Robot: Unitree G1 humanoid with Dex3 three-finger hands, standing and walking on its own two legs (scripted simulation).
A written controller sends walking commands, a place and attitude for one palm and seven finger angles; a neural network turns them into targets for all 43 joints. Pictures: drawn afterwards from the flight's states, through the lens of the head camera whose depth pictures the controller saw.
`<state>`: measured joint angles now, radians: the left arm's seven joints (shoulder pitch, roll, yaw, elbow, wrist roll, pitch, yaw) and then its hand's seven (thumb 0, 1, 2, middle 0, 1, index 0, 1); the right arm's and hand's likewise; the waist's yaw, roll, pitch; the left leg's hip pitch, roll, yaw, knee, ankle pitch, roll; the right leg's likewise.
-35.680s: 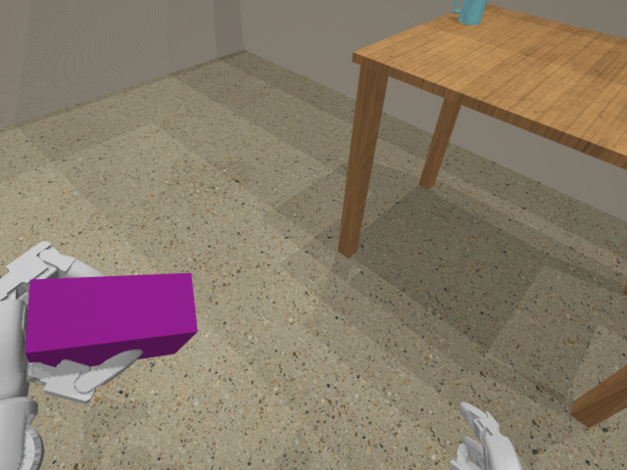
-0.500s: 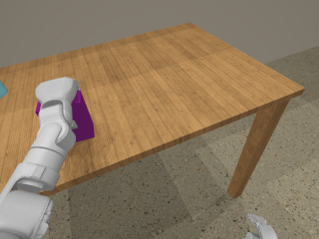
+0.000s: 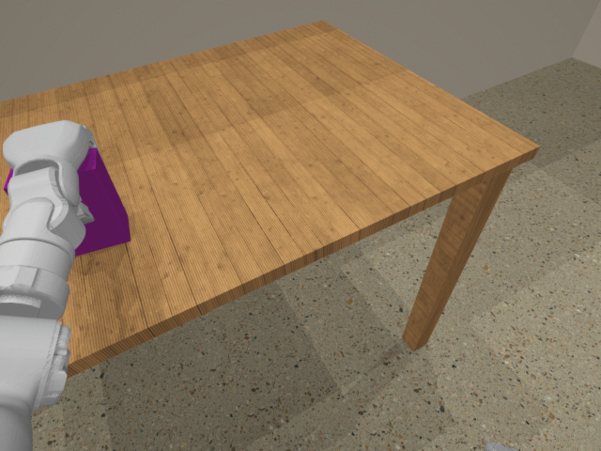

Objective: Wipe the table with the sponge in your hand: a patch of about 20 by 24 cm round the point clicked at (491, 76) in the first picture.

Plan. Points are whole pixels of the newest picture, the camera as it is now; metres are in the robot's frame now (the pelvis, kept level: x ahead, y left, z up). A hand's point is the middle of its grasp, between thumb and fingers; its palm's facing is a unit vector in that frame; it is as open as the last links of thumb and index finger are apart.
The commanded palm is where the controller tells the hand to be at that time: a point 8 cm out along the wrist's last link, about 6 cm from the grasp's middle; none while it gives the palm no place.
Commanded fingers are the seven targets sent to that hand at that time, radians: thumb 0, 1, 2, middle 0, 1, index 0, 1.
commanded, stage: wipe forward along the middle lane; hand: left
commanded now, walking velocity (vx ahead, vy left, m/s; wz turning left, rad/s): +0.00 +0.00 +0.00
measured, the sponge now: (82, 217) +0.40 +0.33 +0.11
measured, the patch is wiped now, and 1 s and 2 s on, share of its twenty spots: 0.90 0.90 0.90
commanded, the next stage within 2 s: slide back across to the first lane in 0.10 s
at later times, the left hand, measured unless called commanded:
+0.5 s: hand (52, 175) +0.43 +0.36 +0.17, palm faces +0.04 +0.00 -1.00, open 9.7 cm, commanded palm +0.38 +0.37 +0.22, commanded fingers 0.00 0.10 1.30 -1.20 -1.60 -1.20 -1.60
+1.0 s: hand out of the picture +0.39 +0.41 +0.17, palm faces +0.00 +0.03 -1.00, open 9.7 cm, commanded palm +0.34 +0.40 +0.22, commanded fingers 0.00 0.10 1.30 -1.20 -1.60 -1.20 -1.60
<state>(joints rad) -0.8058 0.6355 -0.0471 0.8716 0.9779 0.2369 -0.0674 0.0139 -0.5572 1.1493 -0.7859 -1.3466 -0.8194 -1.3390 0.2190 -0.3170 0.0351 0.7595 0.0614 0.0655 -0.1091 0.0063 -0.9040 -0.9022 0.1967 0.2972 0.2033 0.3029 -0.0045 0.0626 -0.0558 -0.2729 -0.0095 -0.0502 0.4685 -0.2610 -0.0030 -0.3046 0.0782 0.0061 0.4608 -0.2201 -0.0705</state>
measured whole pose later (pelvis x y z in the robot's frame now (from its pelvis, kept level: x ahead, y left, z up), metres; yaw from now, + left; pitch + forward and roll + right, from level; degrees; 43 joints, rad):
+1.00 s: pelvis +0.03 +0.07 +0.01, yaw +2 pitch +4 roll -1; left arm -0.59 0.63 -0.07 0.42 0.97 0.34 -0.16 -0.01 -0.51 1.12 -0.75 -1.37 -0.77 -1.38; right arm 0.10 -0.29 0.06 0.66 0.05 0.08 -0.05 0.01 -0.90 -0.90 0.20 0.30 0.20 0.30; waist 0.09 0.08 -0.04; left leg -0.21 -0.09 -0.06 0.39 -0.25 0.08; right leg -0.20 -0.01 0.00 0.35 -0.21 0.00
